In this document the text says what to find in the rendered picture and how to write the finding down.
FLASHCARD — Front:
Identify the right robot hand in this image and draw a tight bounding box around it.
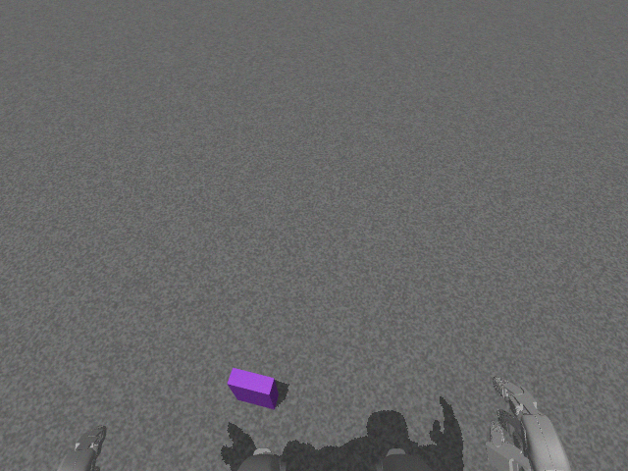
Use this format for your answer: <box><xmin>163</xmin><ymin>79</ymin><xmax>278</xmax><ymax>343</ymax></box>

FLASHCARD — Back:
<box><xmin>486</xmin><ymin>376</ymin><xmax>571</xmax><ymax>471</ymax></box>

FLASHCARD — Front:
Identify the carton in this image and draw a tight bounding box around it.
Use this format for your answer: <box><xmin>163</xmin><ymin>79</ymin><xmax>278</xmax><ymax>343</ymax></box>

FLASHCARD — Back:
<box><xmin>227</xmin><ymin>368</ymin><xmax>279</xmax><ymax>409</ymax></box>

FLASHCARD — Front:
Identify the left robot hand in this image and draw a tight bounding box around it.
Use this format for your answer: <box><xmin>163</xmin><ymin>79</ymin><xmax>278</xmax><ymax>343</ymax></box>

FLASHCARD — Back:
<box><xmin>57</xmin><ymin>425</ymin><xmax>107</xmax><ymax>471</ymax></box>

